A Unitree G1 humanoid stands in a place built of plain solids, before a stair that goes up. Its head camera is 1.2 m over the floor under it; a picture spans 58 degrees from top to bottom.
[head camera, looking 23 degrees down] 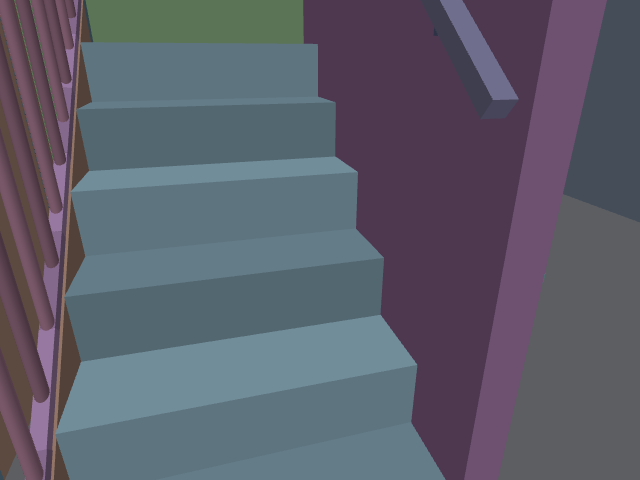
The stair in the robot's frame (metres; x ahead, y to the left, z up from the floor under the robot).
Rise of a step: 0.21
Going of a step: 0.26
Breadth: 0.90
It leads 15 degrees to the left of straight ahead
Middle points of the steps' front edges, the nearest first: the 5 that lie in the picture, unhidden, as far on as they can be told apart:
0.85 0.16 0.42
1.10 0.23 0.62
1.35 0.30 0.83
1.60 0.37 1.04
1.85 0.44 1.25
